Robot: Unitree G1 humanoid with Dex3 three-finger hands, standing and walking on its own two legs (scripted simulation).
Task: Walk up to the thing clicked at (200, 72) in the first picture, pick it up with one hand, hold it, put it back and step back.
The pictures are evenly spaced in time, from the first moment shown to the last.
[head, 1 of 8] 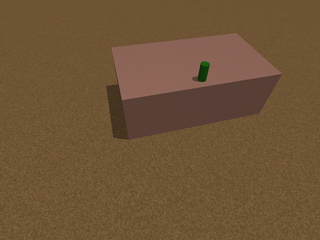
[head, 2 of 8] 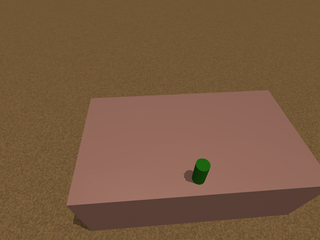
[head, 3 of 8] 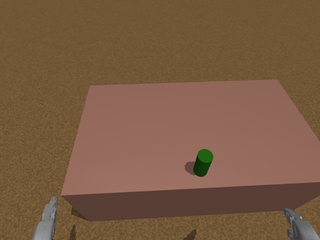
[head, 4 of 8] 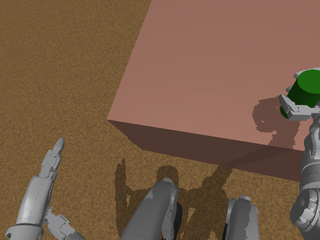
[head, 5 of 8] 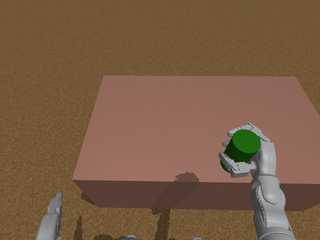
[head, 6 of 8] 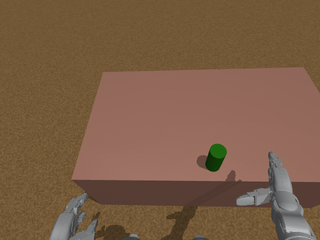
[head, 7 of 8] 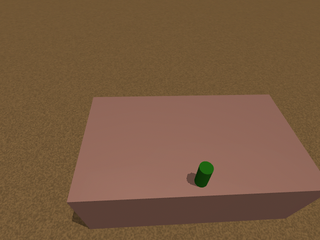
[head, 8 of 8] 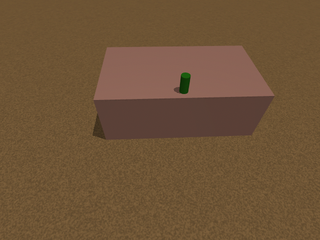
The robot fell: no
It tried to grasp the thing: yes
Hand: right
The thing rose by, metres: 0.30
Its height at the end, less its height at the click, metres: +0.00
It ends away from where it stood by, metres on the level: 0.01
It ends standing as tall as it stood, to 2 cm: yes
